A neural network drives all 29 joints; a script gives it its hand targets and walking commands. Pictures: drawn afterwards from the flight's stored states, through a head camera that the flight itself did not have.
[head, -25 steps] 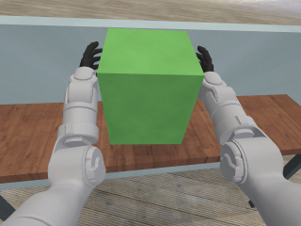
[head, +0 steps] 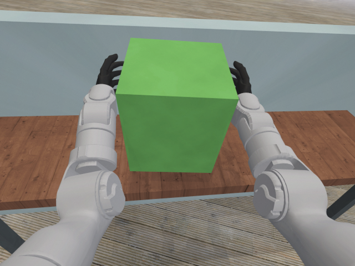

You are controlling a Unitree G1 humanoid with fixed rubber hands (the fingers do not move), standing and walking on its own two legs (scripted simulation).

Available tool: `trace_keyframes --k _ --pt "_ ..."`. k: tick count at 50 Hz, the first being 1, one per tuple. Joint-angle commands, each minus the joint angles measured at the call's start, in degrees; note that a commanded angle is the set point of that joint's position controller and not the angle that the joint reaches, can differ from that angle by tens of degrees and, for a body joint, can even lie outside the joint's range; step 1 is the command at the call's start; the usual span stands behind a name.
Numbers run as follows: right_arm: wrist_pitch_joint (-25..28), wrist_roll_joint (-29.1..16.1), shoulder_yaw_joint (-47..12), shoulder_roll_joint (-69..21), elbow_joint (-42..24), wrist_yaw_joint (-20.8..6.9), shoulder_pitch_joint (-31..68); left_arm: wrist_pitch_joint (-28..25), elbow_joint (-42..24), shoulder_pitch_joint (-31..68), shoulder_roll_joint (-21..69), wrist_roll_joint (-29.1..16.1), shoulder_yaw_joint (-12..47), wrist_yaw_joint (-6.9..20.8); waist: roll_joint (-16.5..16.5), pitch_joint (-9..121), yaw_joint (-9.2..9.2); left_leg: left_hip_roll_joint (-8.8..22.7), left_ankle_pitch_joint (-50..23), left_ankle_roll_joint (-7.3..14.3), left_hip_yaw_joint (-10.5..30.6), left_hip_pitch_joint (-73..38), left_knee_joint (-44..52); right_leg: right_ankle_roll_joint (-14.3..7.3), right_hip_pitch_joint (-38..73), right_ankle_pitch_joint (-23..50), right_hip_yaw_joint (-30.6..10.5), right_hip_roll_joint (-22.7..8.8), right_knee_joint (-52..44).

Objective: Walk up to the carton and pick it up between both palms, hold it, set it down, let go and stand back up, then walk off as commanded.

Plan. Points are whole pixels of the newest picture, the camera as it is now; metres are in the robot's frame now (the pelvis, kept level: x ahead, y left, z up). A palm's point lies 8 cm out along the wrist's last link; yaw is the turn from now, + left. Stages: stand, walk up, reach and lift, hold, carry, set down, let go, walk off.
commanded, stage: set down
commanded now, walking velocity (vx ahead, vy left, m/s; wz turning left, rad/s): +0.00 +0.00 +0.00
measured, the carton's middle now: (173, 109) +0.42 +0.05 +0.16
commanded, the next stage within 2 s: none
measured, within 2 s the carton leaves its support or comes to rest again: rests again in 1.48 s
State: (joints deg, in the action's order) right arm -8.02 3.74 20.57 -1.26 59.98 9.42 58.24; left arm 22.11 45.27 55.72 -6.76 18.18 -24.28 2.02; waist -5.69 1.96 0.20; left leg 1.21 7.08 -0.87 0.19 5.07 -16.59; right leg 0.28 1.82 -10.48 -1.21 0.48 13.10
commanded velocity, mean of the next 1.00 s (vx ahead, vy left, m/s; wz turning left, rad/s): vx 0.00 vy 0.00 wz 0.00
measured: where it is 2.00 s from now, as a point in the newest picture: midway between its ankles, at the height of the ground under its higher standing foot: outside the picture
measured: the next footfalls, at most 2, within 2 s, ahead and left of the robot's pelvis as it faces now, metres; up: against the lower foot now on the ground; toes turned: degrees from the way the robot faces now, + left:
none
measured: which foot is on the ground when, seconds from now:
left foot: down 0.00-1.00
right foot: down 0.00-1.00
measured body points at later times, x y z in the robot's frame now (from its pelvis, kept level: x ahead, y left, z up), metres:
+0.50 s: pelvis +0.00 +0.00 +0.00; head -0.01 +0.05 +0.45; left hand +0.43 +0.21 +0.17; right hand +0.44 -0.10 +0.17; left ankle +0.03 +0.13 -0.75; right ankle -0.03 -0.12 -0.75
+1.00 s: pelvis +0.01 +0.00 +0.00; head +0.02 +0.05 +0.45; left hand +0.45 +0.21 +0.14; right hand +0.45 -0.09 +0.14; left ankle +0.03 +0.12 -0.75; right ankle -0.03 -0.12 -0.75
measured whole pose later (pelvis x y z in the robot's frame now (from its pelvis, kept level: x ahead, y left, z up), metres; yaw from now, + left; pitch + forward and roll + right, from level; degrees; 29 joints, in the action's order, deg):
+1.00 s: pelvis +0.01 +0.00 +0.00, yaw -1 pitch +0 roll +0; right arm -3.0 17.3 32.4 -7.6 53.6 6.8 52.5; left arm 14.0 49.7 54.3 -5.4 21.6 -28.8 5.1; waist -5.7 0.4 2.7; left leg 1.6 7.4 -0.4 -3.0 9.5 -16.6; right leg 0.6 -3.3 -10.7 -0.2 -0.2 13.6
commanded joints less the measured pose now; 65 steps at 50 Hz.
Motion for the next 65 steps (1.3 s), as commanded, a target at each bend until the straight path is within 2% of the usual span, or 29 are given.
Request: trace_keyframes --k 1,5,6,10,12,15,20,22,26,27,28,34,35,37,38,39,42,45,48,51,52,53,56,57,58,59,60,62,65 --pt "4.6 -0.1 -10.2 -25.6 -9.0 -6.7 42.2 -3.6 -4.6 40.0 31.3 -4.4 14.2 8.3 9.1 24.2 -1.49 -2.5 -18.8 -2.1 -6.9 -12.3 -1.3 2.8 0.6 13.1 6.1 1.8 -0.2" --pt "6.3 0.6 -10.9 -27.8 -12.8 -7.6 44.4 -4.5 -4.3 37.3 32.1 -4.1 13.1 7.1 9.8 28.3 0.86 -2.6 -25.4 -2.5 -7.1 -15.2 -3.4 3.1 0.3 15.8 5.9 2.1 0.2" --pt "7.0 0.3 -10.0 -25.3 -12.0 -7.6 44.3 -4.8 -5.9 40.0 33.4 -4.3 15.3 7.0 11.8 29.5 -1.01 -1.7 -28.9 -4.1 -6.4 -16.6 -4.2 2.7 -1.1 16.3 7.1 2.8 0.4" --pt "6.0 2.1 -11.4 -28.2 -10.7 -7.7 40.6 -5.4 -6.1 38.5 30.5 -3.6 13.0 7.3 8.8 26.9 -0.14 -2.6 -25.1 -2.8 -7.2 -13.7 -3.5 3.2 1.6 18.5 6.2 2.1 0.7" --pt "6.0 3.6 -6.2 -24.9 -7.8 -7.9 40.2 -5.0 -1.3 38.9 29.2 -2.9 12.4 7.7 9.4 21.6 -1.78 -1.8 -20.4 -3.3 -6.9 -12.3 -1.8 3.0 -0.7 11.4 6.8 2.0 -0.5" --pt "7.4 4.4 -7.3 -26.7 -10.8 -8.2 38.4 -5.4 -3.8 35.7 31.6 -2.4 11.9 7.9 9.9 25.8 -1.07 -1.4 -27.1 -3.7 -7.5 -15.9 -3.2 2.8 -0.2 17.0 7.3 2.0 0.5" --pt "7.7 5.5 -7.7 -27.1 -12.5 -8.7 38.8 -5.9 -0.3 32.9 30.0 -0.8 9.5 8.4 9.9 25.3 1.56 -2.1 -24.4 -2.8 -8.8 -13.3 -3.3 2.7 -0.2 14.9 6.5 1.6 0.2" --pt "8.8 4.5 -6.8 -26.5 -13.9 -8.8 43.0 -6.8 -1.9 36.1 31.7 -2.8 12.2 7.9 11.0 28.7 0.32 -1.8 -26.1 -3.1 -7.9 -14.4 -3.6 2.5 -1.5 14.2 6.9 2.2 0.0" --pt "9.1 5.7 -8.6 -28.4 -14.2 -9.6 41.8 -9.0 -3.0 39.7 28.6 -1.6 10.3 7.3 9.9 31.2 3.23 -1.7 -24.3 -2.9 -8.6 -12.3 -2.8 2.8 0.1 14.8 7.1 1.9 1.0" --pt "9.5 7.6 -7.5 -28.9 -13.4 -9.5 40.2 -9.5 -3.8 41.4 30.1 -2.1 11.8 7.1 9.8 34.3 0.78 -1.7 -24.5 -3.6 -8.3 -13.9 -4.1 2.8 0.4 16.7 7.4 2.0 1.4" --pt "8.0 8.0 -9.1 -30.3 -10.0 -9.0 37.6 -8.7 -1.8 36.1 29.3 -0.6 9.7 7.6 9.2 28.0 2.91 -1.7 -25.3 -2.5 -8.3 -11.6 -3.6 3.2 1.2 20.0 6.3 0.9 1.2" --pt "8.5 10.2 -5.6 -29.6 -10.5 -9.5 34.2 -9.4 -1.0 37.0 28.1 -0.2 8.7 8.7 8.6 26.2 1.13 -1.6 -22.5 -2.7 -9.5 -11.6 -1.7 3.9 0.5 15.6 7.6 1.6 1.0" --pt "8.9 10.8 -3.1 -28.0 -10.6 -9.4 35.9 -8.9 1.1 37.7 28.7 -0.9 8.9 8.7 9.6 28.2 -0.64 -1.3 -22.6 -3.4 -8.4 -12.8 -2.0 3.4 -1.5 14.7 8.1 1.6 0.5" --pt "8.8 10.6 -4.8 -30.1 -12.1 -8.9 36.6 -8.9 1.7 35.2 28.9 0.2 7.2 9.5 8.0 25.9 1.22 -2.2 -23.4 -2.6 -9.7 -10.8 -1.9 3.9 1.5 19.3 7.4 1.4 1.0" --pt "7.8 11.2 -2.3 -28.2 -9.2 -9.4 34.1 -8.9 2.9 35.9 28.5 -0.3 8.2 9.5 8.6 23.4 -0.87 -2.1 -23.1 -3.1 -9.2 -10.9 -2.1 3.8 1.1 18.0 7.4 1.6 1.0" --pt "8.4 11.2 -5.6 -29.5 -12.0 -9.2 36.0 -8.3 3.0 32.8 27.4 0.7 5.9 9.9 8.4 24.4 2.44 -1.8 -24.2 -2.5 -9.7 -11.4 -2.2 3.9 2.7 17.9 6.8 1.2 1.0" --pt "8.9 11.5 -5.0 -29.8 -13.6 -9.7 35.8 -9.3 0.1 37.2 29.4 0.9 8.0 9.3 10.7 28.0 0.95 -1.7 -28.3 -3.2 -8.7 -13.6 -2.8 3.7 -0.4 18.0 7.8 1.8 1.6" --pt "9.0 12.0 -4.3 -29.7 -12.5 -10.1 35.2 -10.1 2.7 35.0 27.9 0.7 7.6 8.9 8.2 25.7 1.96 -0.7 -27.8 -3.1 -9.1 -13.4 -3.4 2.9 -2.6 13.2 7.8 1.7 0.0" --pt "10.0 12.0 -3.9 -30.5 -12.2 -10.2 36.0 -10.5 0.5 36.1 28.1 0.2 7.8 8.4 11.4 29.4 2.71 -0.9 -28.9 -2.8 -9.5 -13.7 -3.4 3.0 -2.7 15.6 7.2 1.1 1.2" --pt "11.4 13.3 -7.1 -32.6 -15.2 -10.8 36.1 -11.7 -0.1 35.4 29.7 0.3 7.5 7.5 9.8 36.2 5.00 -0.4 -35.2 -3.3 -9.1 -15.5 -5.8 3.2 -2.0 19.7 7.7 1.1 1.9" --pt "10.6 14.6 -4.0 -30.7 -12.0 -10.7 35.1 -11.1 0.6 36.4 29.4 0.9 8.2 7.8 12.7 33.1 1.95 -0.2 -34.5 -3.3 -8.2 -16.7 -5.8 3.0 -5.2 15.4 7.8 1.1 1.2" --pt "10.7 14.2 -4.8 -31.3 -12.3 -10.8 33.8 -11.3 1.4 34.7 27.9 1.8 7.0 8.2 10.1 31.5 3.97 -0.5 -32.7 -3.2 -9.6 -15.3 -5.9 2.8 -4.2 16.3 8.0 1.2 1.5" --pt "9.9 14.9 -3.1 -30.2 -11.0 -10.4 33.5 -9.9 5.0 31.6 26.9 2.9 3.4 9.3 8.6 25.5 4.06 -1.2 -25.6 -2.2 -10.2 -10.3 -2.9 3.7 -0.3 16.3 6.7 0.4 1.7" --pt "11.3 14.5 -4.2 -32.4 -13.9 -10.3 35.2 -11.6 -0.2 36.1 29.4 0.3 8.4 8.8 9.5 32.5 1.90 -0.9 -29.9 -3.1 -9.9 -12.1 -4.5 3.6 0.1 21.3 7.6 1.2 2.8" --pt "10.8 15.6 -2.6 -32.1 -10.4 -10.5 33.5 -12.0 2.0 36.8 28.7 2.2 7.1 8.8 10.1 30.3 1.79 -0.7 -29.8 -2.8 -9.0 -11.7 -4.6 3.6 -1.8 18.9 7.0 1.2 2.8" --pt "11.3 15.3 -4.7 -33.2 -12.6 -10.7 33.0 -13.2 0.4 37.4 27.8 1.6 6.5 8.6 9.0 34.5 3.57 -1.0 -28.9 -2.5 -9.8 -10.6 -4.4 3.8 -0.2 21.4 7.4 1.0 3.3" --pt "11.5 16.2 -3.4 -34.1 -11.9 -10.3 33.8 -13.6 0.7 38.9 28.9 0.8 7.0 8.6 9.9 34.9 2.28 -1.1 -27.9 -2.3 -9.3 -8.8 -4.3 3.9 1.6 23.0 7.2 0.3 4.1" --pt "11.9 15.7 -5.6 -33.8 -11.5 -10.5 32.3 -13.9 2.0 35.1 28.5 1.7 6.6 8.7 11.0 32.5 4.31 -1.0 -32.6 -2.6 -9.6 -11.4 -5.3 3.8 -0.9 22.3 6.8 0.5 4.3" --pt "11.6 15.9 -4.3 -33.0 -11.2 -9.9 31.2 -13.1 3.6 31.3 28.9 2.0 6.9 9.6 7.2 27.7 2.97 -1.0 -26.4 -2.6 -10.5 -8.8 -3.3 4.3 1.8 22.0 7.0 0.4 2.9"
